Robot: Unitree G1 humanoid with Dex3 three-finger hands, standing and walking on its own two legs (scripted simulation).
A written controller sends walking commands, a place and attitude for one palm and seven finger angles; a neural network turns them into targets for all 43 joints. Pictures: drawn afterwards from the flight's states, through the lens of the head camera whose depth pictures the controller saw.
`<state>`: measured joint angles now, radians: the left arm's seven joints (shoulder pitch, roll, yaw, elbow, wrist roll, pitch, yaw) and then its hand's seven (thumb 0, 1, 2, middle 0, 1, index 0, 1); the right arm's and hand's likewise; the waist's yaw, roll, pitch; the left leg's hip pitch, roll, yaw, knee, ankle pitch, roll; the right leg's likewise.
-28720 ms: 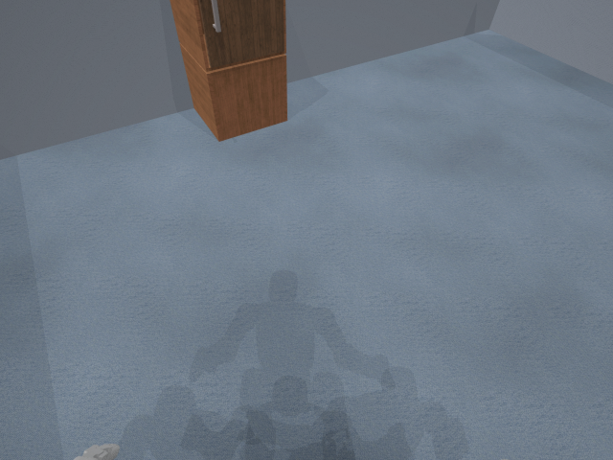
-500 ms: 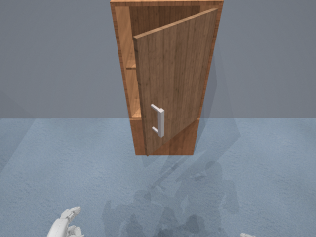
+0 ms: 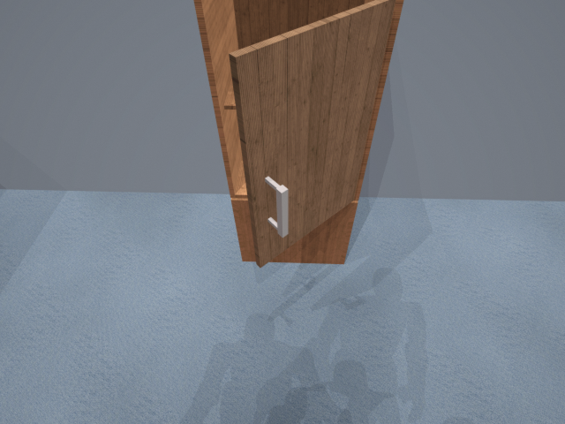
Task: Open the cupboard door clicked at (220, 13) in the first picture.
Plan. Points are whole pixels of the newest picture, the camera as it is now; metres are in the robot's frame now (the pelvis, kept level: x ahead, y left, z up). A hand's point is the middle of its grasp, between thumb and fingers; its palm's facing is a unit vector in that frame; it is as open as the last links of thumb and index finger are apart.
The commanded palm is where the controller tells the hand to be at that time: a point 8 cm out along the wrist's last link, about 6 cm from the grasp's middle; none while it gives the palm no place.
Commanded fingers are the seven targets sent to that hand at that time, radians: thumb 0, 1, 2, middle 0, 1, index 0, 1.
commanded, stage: let the arm hang, fingers relaxed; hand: left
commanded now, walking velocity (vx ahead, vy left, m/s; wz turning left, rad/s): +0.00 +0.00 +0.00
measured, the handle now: (276, 207) +0.57 +0.05 -0.10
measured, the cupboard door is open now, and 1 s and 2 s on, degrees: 43 43 43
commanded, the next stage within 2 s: look to check the result in 0.40 s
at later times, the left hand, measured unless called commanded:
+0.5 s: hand out of the picture +0.03 +0.16 -0.17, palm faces +0.02 -0.98 -0.21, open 7.3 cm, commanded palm none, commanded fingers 0.00 0.90 0.90 -0.20 -0.30 -0.20 -0.30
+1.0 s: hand out of the picture +0.00 +0.14 -0.18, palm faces +0.04 -0.98 -0.19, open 7.4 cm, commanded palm none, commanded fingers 0.00 0.90 0.90 -0.20 -0.30 -0.20 -0.30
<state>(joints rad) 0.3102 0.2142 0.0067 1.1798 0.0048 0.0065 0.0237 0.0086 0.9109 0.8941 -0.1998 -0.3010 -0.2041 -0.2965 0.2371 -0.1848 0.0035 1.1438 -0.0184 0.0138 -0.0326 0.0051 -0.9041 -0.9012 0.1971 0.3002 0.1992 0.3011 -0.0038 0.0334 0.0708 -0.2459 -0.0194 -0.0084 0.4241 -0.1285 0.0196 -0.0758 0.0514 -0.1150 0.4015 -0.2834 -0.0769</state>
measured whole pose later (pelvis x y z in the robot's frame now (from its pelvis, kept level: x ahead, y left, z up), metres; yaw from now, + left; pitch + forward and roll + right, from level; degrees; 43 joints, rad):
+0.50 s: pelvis +0.02 -0.02 +0.00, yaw +0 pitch -3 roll +0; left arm 0.25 0.15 0.01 1.14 0.00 0.00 0.04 0.01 0.91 0.89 -0.20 -0.30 -0.21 -0.30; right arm 0.27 -0.16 0.01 1.16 -0.02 0.01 -0.05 0.00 -0.91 -0.90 0.20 0.30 0.20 0.30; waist -0.02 0.01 0.06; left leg -0.22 0.00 -0.01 0.43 -0.16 -0.01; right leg -0.04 0.07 -0.11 0.37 -0.29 -0.10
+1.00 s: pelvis +0.03 -0.02 +0.00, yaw -1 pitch -2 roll +1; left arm 0.32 0.12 0.01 1.16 0.00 0.00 0.04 0.01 0.91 0.89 -0.20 -0.30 -0.20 -0.30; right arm 0.27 -0.13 0.00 1.15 -0.02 0.00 -0.05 0.00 -0.91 -0.90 0.20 0.30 0.20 0.30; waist 0.00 0.01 0.06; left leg -0.22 0.00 -0.01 0.43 -0.18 -0.01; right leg -0.04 0.07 -0.11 0.38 -0.31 -0.10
